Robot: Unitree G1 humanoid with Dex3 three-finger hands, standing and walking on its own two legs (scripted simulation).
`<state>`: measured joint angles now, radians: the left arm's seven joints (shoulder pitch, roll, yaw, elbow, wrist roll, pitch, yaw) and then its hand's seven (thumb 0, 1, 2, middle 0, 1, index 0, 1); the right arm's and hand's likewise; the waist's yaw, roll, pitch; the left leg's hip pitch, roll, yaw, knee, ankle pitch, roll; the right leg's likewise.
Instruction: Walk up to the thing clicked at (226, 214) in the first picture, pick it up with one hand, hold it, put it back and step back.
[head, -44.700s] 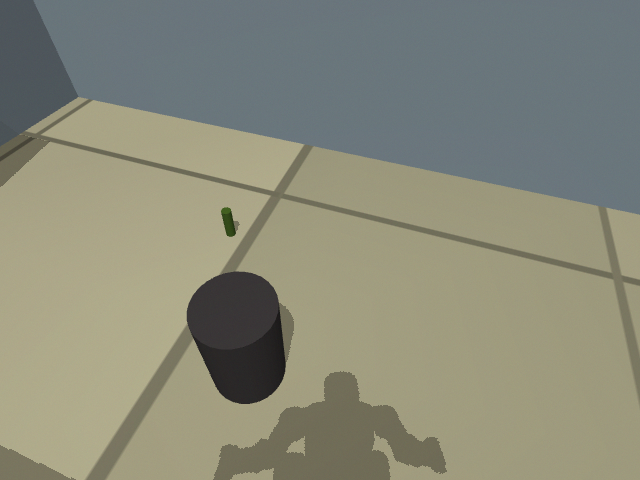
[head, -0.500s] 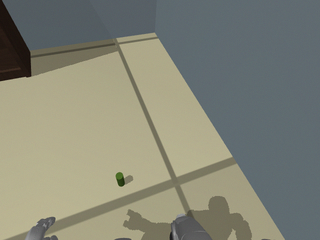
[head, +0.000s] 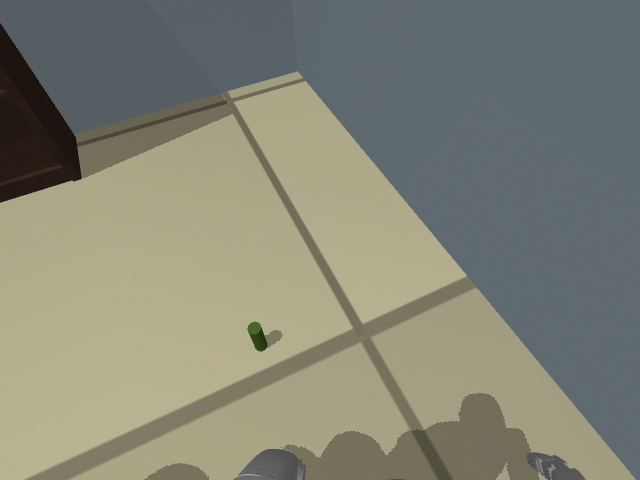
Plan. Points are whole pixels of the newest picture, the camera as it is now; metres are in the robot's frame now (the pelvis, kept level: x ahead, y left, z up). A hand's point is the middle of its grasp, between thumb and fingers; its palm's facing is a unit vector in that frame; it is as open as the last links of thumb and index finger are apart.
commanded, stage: step back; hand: left
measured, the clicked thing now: (257, 337) +0.59 +0.24 -0.70
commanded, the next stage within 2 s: stand in 1.96 s
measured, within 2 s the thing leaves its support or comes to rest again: neither
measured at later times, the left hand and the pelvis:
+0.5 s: hand out of the picture -0.07 +0.29 -0.16, palm faces +0.00 -0.93 -0.36, open 7.4 cm; pelvis -0.17 +0.01 +0.00, yaw +0 degrees
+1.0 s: hand out of the picture -0.23 +0.26 -0.15, palm faces +0.07 -0.91 -0.40, open 7.4 cm; pelvis -0.34 -0.02 -0.01, yaw +4 degrees
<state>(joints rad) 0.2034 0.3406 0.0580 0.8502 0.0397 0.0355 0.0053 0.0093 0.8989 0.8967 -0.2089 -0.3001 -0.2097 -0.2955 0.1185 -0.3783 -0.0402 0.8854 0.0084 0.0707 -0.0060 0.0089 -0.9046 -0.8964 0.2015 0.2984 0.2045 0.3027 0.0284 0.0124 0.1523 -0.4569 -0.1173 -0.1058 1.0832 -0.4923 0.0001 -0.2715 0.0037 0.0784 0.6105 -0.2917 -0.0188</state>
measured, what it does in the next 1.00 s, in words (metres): walks backwards: left foot, then right foot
